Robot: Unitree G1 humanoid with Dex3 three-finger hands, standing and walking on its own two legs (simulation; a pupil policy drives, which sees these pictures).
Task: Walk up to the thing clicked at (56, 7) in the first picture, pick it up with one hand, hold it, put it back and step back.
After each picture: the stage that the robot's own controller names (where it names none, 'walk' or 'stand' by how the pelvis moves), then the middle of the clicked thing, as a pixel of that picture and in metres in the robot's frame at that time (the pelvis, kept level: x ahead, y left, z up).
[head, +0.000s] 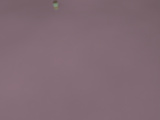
stand; (55, 5) +2.28 +0.47 -0.72
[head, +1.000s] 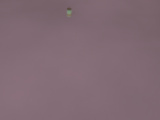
walk; (69, 12) +2.17 +0.21 -0.70
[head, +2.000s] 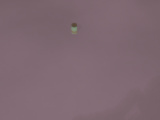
walk; (74, 28) +1.52 +0.13 -0.71
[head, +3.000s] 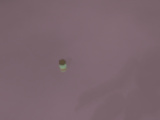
walk; (62, 65) +0.96 +0.22 -0.71
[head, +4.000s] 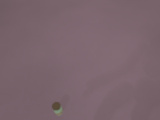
walk; (57, 108) +0.55 +0.30 -0.70
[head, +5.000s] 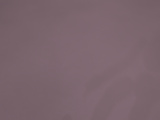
stand; out of the picture +0.34 +0.25 -0.70
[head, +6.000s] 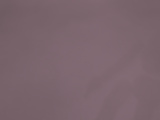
stand; out of the picture +0.30 +0.23 -0.72
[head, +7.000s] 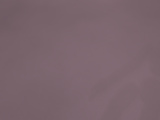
stand; out of the picture +0.31 +0.22 -0.72
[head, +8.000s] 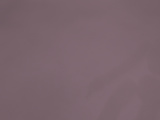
stand; out of the picture +0.31 +0.21 -0.72
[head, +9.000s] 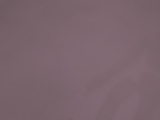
stand; out of the picture +0.32 +0.22 -0.72
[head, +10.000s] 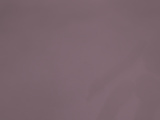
stand; out of the picture +0.29 +0.25 -0.73
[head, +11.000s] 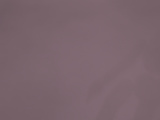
stand; out of the picture +0.30 +0.24 -0.73
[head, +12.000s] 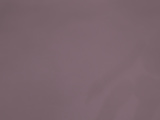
go down; out of the picture +0.30 +0.24 -0.73
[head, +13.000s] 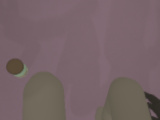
go down; (18, 68) +0.36 +0.30 -0.32
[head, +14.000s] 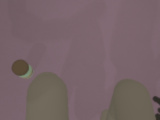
approach; (23, 69) +0.35 +0.31 -0.31
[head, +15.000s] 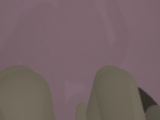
close in; out of the picture +0.31 +0.34 -0.22
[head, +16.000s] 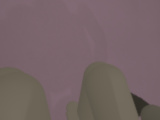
close; out of the picture +0.31 +0.34 -0.20
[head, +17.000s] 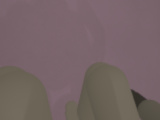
lift; out of the picture +0.30 +0.35 -0.20
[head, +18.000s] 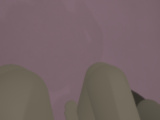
lift; out of the picture +0.29 +0.34 -0.21
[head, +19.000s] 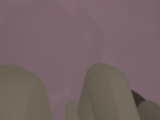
lift; out of the picture +0.28 +0.34 -0.20
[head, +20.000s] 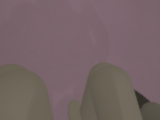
lift; out of the picture +0.27 +0.36 -0.20
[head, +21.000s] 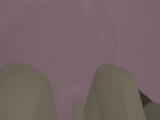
lift; out of the picture +0.23 +0.38 -0.21
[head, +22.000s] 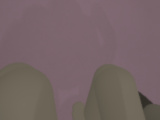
lift; out of the picture +0.24 +0.38 -0.20
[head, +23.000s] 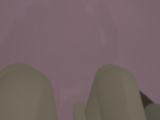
lift; out of the picture +0.23 +0.38 -0.21
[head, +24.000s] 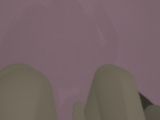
lift; out of the picture +0.23 +0.38 -0.21
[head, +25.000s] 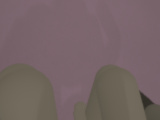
lift; out of the picture +0.23 +0.38 -0.21
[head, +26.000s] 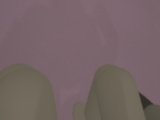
lift; out of the picture +0.24 +0.38 -0.21
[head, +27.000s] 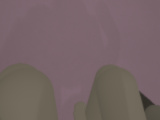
lift; out of the picture +0.23 +0.38 -0.21
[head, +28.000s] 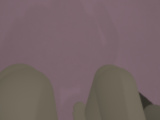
lift; out of the picture +0.23 +0.38 -0.21
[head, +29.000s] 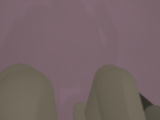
lift; out of the picture +0.23 +0.38 -0.21
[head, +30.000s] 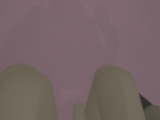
lift; out of the picture +0.24 +0.38 -0.21
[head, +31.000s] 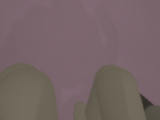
lift; out of the picture +0.23 +0.38 -0.21
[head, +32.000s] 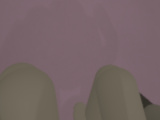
lift; out of the picture +0.23 +0.38 -0.20
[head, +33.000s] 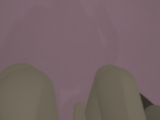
lift; out of the picture +0.23 +0.38 -0.21
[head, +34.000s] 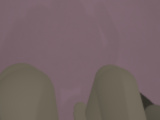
lift; out of the picture +0.23 +0.38 -0.20
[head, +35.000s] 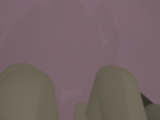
lift; out of the picture +0.23 +0.38 -0.20
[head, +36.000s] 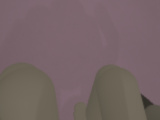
lift; out of the picture +0.23 +0.38 -0.20
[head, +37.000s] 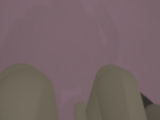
lift; out of the picture +0.23 +0.38 -0.20
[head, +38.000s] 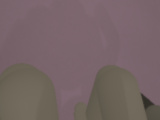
lift; out of the picture +0.23 +0.39 -0.20
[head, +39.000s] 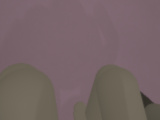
lift; out of the picture +0.23 +0.39 -0.20
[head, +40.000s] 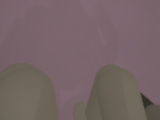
lift; out of the picture +0.23 +0.39 -0.20
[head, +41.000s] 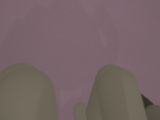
lift; out of the picture +0.23 +0.39 -0.20
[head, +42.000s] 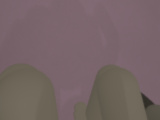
lift; out of the picture +0.23 +0.39 -0.20
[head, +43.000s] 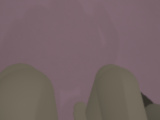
lift; out of the picture +0.23 +0.39 -0.20
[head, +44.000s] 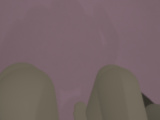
lift; out of the picture +0.23 +0.39 -0.20
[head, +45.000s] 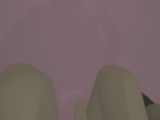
lift; out of the picture +0.23 +0.39 -0.20
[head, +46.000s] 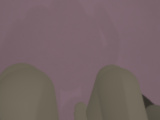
lift; out of the picture +0.23 +0.39 -0.20
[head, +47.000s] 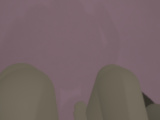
lift; out of the picture +0.23 +0.39 -0.20
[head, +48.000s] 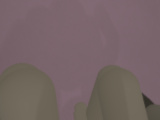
lift; out of the picture +0.23 +0.39 -0.20
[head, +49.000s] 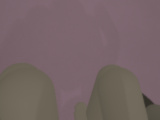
lift; out of the picture +0.23 +0.39 -0.20
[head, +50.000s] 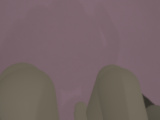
lift; out of the picture +0.23 +0.39 -0.20
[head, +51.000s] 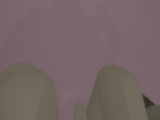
lift; out of the picture +0.23 +0.39 -0.20
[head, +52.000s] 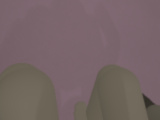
lift; out of the picture +0.23 +0.39 -0.20
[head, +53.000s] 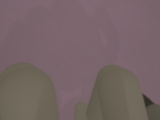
lift; out of the picture +0.23 +0.39 -0.20
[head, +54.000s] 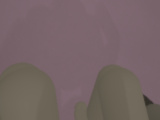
lift; out of the picture +0.23 +0.39 -0.20
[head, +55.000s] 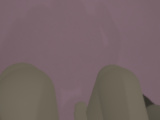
lift; out of the picture +0.23 +0.39 -0.20
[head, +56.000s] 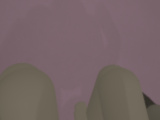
lift; out of the picture +0.23 +0.39 -0.20
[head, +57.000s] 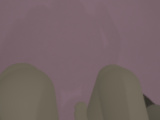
lift; out of the picture +0.23 +0.39 -0.20
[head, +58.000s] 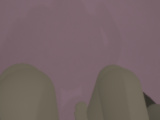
lift; out of the picture +0.23 +0.39 -0.20
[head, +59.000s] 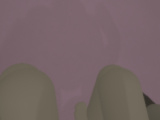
lift; out of the picture +0.23 +0.39 -0.20
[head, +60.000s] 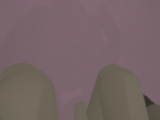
lift; out of the picture +0.23 +0.39 -0.20
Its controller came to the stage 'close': yes
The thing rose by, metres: 0.01
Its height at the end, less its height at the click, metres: +0.01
